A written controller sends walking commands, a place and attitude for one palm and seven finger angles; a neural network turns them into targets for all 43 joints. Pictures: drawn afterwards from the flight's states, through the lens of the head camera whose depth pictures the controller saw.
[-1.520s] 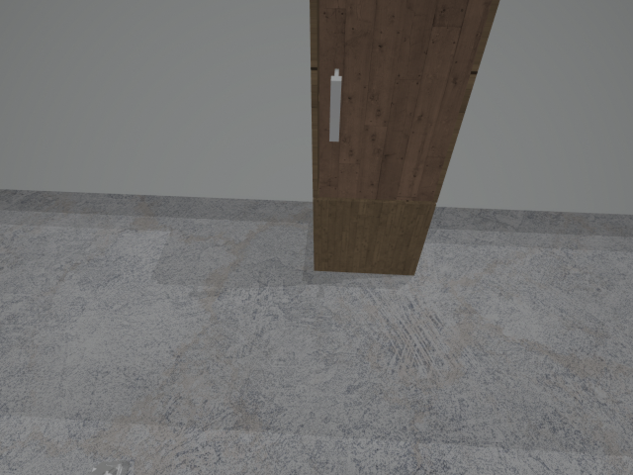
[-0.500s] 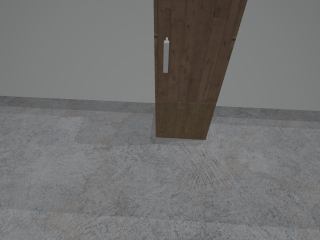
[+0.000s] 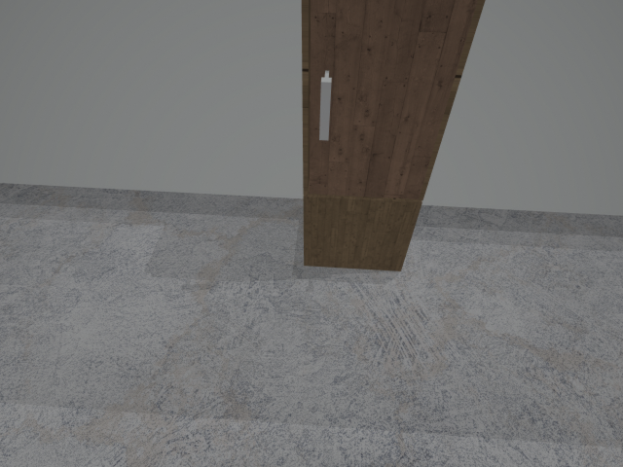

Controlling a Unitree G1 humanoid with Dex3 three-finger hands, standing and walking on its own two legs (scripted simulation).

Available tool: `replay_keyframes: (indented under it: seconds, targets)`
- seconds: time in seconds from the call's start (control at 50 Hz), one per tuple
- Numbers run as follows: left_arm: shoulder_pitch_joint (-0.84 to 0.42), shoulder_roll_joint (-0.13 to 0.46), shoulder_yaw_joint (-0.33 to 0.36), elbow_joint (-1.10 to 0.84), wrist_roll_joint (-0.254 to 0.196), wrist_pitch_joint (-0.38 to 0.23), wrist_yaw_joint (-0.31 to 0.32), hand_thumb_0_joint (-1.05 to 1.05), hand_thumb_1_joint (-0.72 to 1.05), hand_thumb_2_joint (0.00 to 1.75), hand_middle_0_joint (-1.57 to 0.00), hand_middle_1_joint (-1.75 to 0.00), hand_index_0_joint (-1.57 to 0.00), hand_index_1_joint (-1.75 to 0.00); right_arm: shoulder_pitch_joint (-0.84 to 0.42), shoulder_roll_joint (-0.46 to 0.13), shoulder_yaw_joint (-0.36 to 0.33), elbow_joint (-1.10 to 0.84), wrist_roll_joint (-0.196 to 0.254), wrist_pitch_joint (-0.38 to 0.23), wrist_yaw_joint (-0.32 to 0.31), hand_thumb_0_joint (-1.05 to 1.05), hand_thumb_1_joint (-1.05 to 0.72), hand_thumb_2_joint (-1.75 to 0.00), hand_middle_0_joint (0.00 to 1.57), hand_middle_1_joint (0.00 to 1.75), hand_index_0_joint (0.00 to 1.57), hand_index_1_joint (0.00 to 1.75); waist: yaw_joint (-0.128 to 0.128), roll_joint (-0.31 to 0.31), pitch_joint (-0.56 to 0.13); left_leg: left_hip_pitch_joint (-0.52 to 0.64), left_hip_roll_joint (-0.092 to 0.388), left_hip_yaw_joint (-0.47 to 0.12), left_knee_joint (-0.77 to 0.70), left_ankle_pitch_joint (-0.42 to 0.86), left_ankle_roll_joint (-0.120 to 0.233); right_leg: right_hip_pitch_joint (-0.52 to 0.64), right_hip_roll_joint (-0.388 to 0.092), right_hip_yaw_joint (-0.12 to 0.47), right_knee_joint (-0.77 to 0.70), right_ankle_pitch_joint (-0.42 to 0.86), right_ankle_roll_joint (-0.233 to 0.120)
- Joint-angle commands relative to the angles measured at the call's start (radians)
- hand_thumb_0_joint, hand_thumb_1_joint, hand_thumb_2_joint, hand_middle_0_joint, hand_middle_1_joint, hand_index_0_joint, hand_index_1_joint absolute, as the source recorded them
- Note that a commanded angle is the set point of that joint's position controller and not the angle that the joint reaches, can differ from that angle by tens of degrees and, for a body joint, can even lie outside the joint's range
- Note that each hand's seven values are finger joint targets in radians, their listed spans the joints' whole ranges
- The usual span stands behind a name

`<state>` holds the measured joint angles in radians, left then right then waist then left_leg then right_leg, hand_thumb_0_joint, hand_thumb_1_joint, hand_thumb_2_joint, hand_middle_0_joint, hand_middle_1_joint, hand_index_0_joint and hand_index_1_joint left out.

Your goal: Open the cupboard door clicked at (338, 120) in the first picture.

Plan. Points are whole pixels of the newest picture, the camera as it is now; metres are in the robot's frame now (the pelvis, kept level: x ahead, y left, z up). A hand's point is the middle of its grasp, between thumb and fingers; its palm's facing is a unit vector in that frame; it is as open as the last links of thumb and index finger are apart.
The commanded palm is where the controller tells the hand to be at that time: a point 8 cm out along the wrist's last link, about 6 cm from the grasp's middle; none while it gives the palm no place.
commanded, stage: take the last steps up to it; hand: left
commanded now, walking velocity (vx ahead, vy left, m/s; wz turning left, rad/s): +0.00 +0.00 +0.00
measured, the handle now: (325, 106) +0.95 +0.02 -0.02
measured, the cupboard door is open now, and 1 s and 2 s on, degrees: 0 0 0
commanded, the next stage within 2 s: come to a stop and stand still in 1.24 s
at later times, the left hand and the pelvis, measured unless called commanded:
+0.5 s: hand out of the picture +0.01 +0.12 -0.18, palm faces +0.02 -0.99 -0.15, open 7.4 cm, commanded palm none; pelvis +0.07 -0.04 -0.01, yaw -3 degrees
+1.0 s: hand (235, 375) +0.30 +0.15 -0.18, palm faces -0.07 -0.99 -0.15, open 7.4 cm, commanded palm none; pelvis +0.24 -0.02 +0.00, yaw -6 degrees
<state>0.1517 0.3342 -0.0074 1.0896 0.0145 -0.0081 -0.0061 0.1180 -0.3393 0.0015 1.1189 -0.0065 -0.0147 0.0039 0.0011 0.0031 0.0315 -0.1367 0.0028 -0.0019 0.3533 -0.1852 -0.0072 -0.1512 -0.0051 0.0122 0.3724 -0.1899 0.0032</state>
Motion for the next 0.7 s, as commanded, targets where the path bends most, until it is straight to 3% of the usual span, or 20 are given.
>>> replay_keyframes:
  seconds: [0.0, 0.02, 0.06, 0.12, 0.16, 0.2, 0.22, 0.26, 0.28, 0.3, 0.32, 0.34, 0.36, 0.4, 0.46, 0.52, 0.58, 0.62, 0.66, 0.68]
  targets:
    - [-0.036, 0.21, 0.039, -0.06, -0.002, -0.022, 0.017, 0.0, 0.9, 0.9, -0.2, -0.3, -0.2, -0.3, -0.039, -0.204, -0.035, -0.063, 0.0, -0.023, -0.016, 0.0, -0.9, -0.9, 0.2, 0.3, 0.2, 0.3, 0.001, -0.013, -0.066, 0.021, 0.115, -0.096, -0.056, 0.095, 0.032, 0.002, -0.111, 0.101, -0.066, 0.089, -0.031]
    - [-0.039, 0.209, 0.038, -0.058, -0.002, -0.022, 0.017, 0.0, 0.9, 0.9, -0.2, -0.3, -0.2, -0.3, -0.043, -0.203, -0.035, -0.062, 0.0, -0.022, -0.016, 0.0, -0.9, -0.9, 0.2, 0.3, 0.2, 0.3, 0.003, -0.007, -0.053, 0.018, 0.115, -0.095, -0.058, 0.091, 0.031, -0.002, -0.111, 0.102, -0.07, 0.086, -0.031]
    - [0.039, 0.074, 0.01, -0.021, -0.004, -0.002, 0.021, 0.0, 0.9, 0.9, -0.2, -0.3, -0.2, -0.3, 0.024, -0.069, -0.005, -0.033, -0.008, -0.005, -0.013, 0.0, -0.9, -0.9, 0.2, 0.3, 0.2, 0.3, -0.003, -0.021, -0.079, 0.037, 0.116, -0.073, -0.044, -0.005, 0.01, -0.015, -0.098, 0.093, -0.065, -0.043, -0.01]
    - [0.074, 0.072, 0.02, -0.025, 0.005, 0.016, 0.008, 0.0, 0.9, 0.9, -0.2, -0.3, -0.2, -0.3, 0.057, -0.093, -0.022, -0.032, -0.017, 0.008, -0.012, 0.0, -0.9, -0.9, 0.2, 0.3, 0.2, 0.3, -0.005, 0.012, 0.026, -0.032, 0.143, -0.11, -0.086, -0.321, 0.031, -0.124, -0.049, 0.075, -0.004, -0.27, -0.017]
    - [0.097, 0.06, 0.029, -0.036, 0.01, 0.015, -0.004, 0.0, 0.9, 0.9, -0.2, -0.3, -0.2, -0.3, 0.078, -0.12, -0.038, -0.043, -0.018, 0.009, -0.014, 0.0, -0.9, -0.9, 0.2, 0.3, 0.2, 0.3, -0.008, 0.07, 0.059, -0.046, 0.202, -0.182, -0.128, -0.441, 0.071, -0.189, -0.009, 0.03, 0.105, -0.277, -0.018]
    - [0.115, 0.026, 0.036, -0.055, 0.014, 0.013, -0.014, 0.0, 0.9, 0.9, -0.2, -0.3, -0.2, -0.3, 0.114, -0.146, -0.061, -0.052, -0.017, 0.002, -0.021, 0.0, -0.9, -0.9, 0.2, 0.3, 0.2, 0.3, -0.015, 0.122, 0.081, -0.022, 0.291, -0.26, -0.139, -0.412, 0.132, -0.26, 0.014, -0.031, 0.244, -0.21, -0.015]
    - [0.114, 0.01, 0.04, -0.068, 0.014, 0.011, -0.019, 0.0, 0.9, 0.9, -0.2, -0.3, -0.2, -0.3, 0.134, -0.143, -0.069, -0.055, -0.018, -0.003, -0.024, 0.0, -0.9, -0.9, 0.2, 0.3, 0.2, 0.3, -0.02, 0.142, 0.082, -0.015, 0.316, -0.263, -0.13, -0.347, 0.153, -0.274, 0.0, -0.037, 0.269, -0.219, -0.016]
    - [0.164, -0.006, 0.051, -0.065, 0.014, 0.002, -0.026, 0.0, 0.9, 0.9, -0.2, -0.3, -0.2, -0.3, 0.135, -0.12, -0.073, -0.06, -0.018, -0.009, -0.029, 0.0, -0.9, -0.9, 0.2, 0.3, 0.2, 0.3, 0.005, 0.11, 0.058, -0.066, 0.301, -0.195, -0.035, -0.21, 0.137, -0.168, -0.011, -0.044, 0.184, -0.193, -0.021]
    - [0.237, -0.012, 0.056, -0.044, 0.015, -0.006, -0.025, 0.0, 0.9, 0.9, -0.2, -0.3, -0.2, -0.3, 0.12, -0.093, -0.068, -0.062, -0.017, -0.011, -0.03, 0.0, -0.9, -0.9, 0.2, 0.3, 0.2, 0.3, 0.041, 0.06, 0.04, -0.148, 0.242, -0.112, 0.087, -0.171, 0.097, -0.037, -0.017, -0.031, 0.076, -0.139, -0.029]
    - [0.324, 0.03, 0.07, -0.019, 0.02, -0.016, -0.015, 0.0, 0.9, 0.9, -0.2, -0.3, -0.2, -0.3, 0.108, -0.03, -0.059, -0.08, -0.012, -0.016, -0.029, 0.0, -0.9, -0.9, 0.2, 0.3, 0.2, 0.3, 0.073, -0.112, 0.025, -0.329, 0.134, 0.019, 0.31, -0.212, 0.04, 0.124, -0.128, 0.156, -0.036, -0.166, -0.073]
    - [0.419, 0.093, 0.087, 0.012, 0.014, -0.026, 0.002, 0.0, 0.9, 0.9, -0.2, -0.3, -0.2, -0.3, 0.054, 0.033, -0.042, -0.119, -0.01, -0.022, -0.023, 0.0, -0.9, -0.9, 0.2, 0.3, 0.2, 0.3, 0.106, -0.346, 0.041, -0.528, 0.026, 0.126, 0.552, -0.388, 0.002, 0.213, -0.296, 0.426, -0.161, -0.106, -0.156]
    - [0.47, 0.066, 0.078, 0.029, 0.005, -0.034, 0.014, 0.0, 0.9, 0.9, -0.2, -0.3, -0.2, -0.3, 0.005, 0.006, -0.048, -0.137, -0.014, -0.021, -0.022, 0.0, -0.9, -0.9, 0.2, 0.3, 0.2, 0.3, 0.12, -0.258, 0.067, -0.552, 0.062, 0.032, 0.675, -0.387, 0.017, 0.159, -0.329, 0.478, -0.175, -0.039, -0.196]
    - [0.451, 0.036, 0.073, 0.033, 0.006, -0.036, 0.022, 0.0, 0.9, 0.9, -0.2, -0.3, -0.2, -0.3, 0.001, 0.027, -0.052, -0.134, -0.011, -0.025, -0.02, 0.0, -0.9, -0.9, 0.2, 0.3, 0.2, 0.3, 0.09, -0.144, 0.076, -0.583, 0.083, 0.024, 0.753, -0.347, 0.018, 0.168, -0.338, 0.45, -0.156, 0.007, -0.242]
    - [0.384, -0.015, 0.06, 0.011, 0.012, -0.042, 0.029, 0.0, 0.9, 0.9, -0.2, -0.3, -0.2, -0.3, 0.026, 0.061, -0.055, -0.116, -0.017, -0.023, -0.011, 0.0, -0.9, -0.9, 0.2, 0.3, 0.2, 0.3, 0.044, -0.049, 0.076, -0.565, 0.113, 0.035, 0.785, -0.253, 0.004, 0.115, -0.284, 0.322, -0.137, 0.032, -0.247]
    - [0.366, -0.055, 0.051, 0.017, 0.016, -0.055, 0.033, 0.0, 0.9, 0.9, -0.2, -0.3, -0.2, -0.3, 0.06, 0.108, -0.06, -0.104, -0.017, -0.013, -0.002, 0.0, -0.9, -0.9, 0.2, 0.3, 0.2, 0.3, 0.009, -0.077, 0.07, -0.503, 0.119, 0.07, 0.723, -0.165, -0.009, 0.042, -0.236, 0.208, -0.16, 0.08, -0.221]
    - [0.403, -0.082, 0.046, 0.041, 0.017, -0.058, 0.036, 0.0, 0.9, 0.9, -0.2, -0.3, -0.2, -0.3, 0.029, 0.133, -0.06, -0.117, -0.014, -0.012, 0.003, 0.0, -0.9, -0.9, 0.2, 0.3, 0.2, 0.3, 0.018, -0.098, 0.079, -0.482, 0.109, 0.099, 0.599, -0.12, -0.007, 0.036, -0.208, 0.17, -0.166, 0.126, -0.208]
    - [0.41, -0.079, 0.052, 0.062, 0.019, -0.057, 0.038, 0.0, 0.9, 0.9, -0.2, -0.3, -0.2, -0.3, 0.002, 0.153, -0.059, -0.131, -0.01, -0.025, 0.007, 0.0, -0.9, -0.9, 0.2, 0.3, 0.2, 0.3, 0.022, -0.107, 0.082, -0.406, 0.106, 0.11, 0.45, -0.115, 0.011, 0.032, -0.211, 0.144, -0.14, 0.155, -0.195]
    - [0.398, -0.085, 0.054, 0.07, 0.017, -0.054, 0.036, 0.0, 0.9, 0.9, -0.2, -0.3, -0.2, -0.3, 0.035, 0.157, -0.061, -0.122, -0.009, -0.033, 0.003, 0.0, -0.9, -0.9, 0.2, 0.3, 0.2, 0.3, 0.001, -0.096, 0.082, -0.289, 0.078, 0.142, 0.351, -0.085, 0.023, 0.001, -0.189, 0.116, -0.098, 0.199, -0.174]
    - [0.375, -0.096, 0.058, 0.07, 0.012, -0.052, 0.033, 0.0, 0.9, 0.9, -0.2, -0.3, -0.2, -0.3, 0.217, 0.133, -0.071, -0.062, -0.014, -0.046, -0.014, 0.0, -0.9, -0.9, 0.2, 0.3, 0.2, 0.3, -0.078, -0.047, 0.015, -0.009, 0.048, 0.152, 0.206, -0.005, 0.038, -0.077, -0.127, 0.048, 0.122, 0.292, -0.137]
    - [0.4, -0.124, 0.058, 0.061, 0.006, -0.049, 0.025, 0.0, 0.9, 0.9, -0.2, -0.3, -0.2, -0.3, 0.361, 0.056, -0.088, -0.023, -0.023, -0.053, -0.028, 0.0, -0.9, -0.9, 0.2, 0.3, 0.2, 0.3, -0.12, 0.08, -0.083, 0.219, 0.181, -0.034, 0.123, -0.056, 0.086, -0.207, -0.063, 0.006, 0.367, 0.194, -0.095]
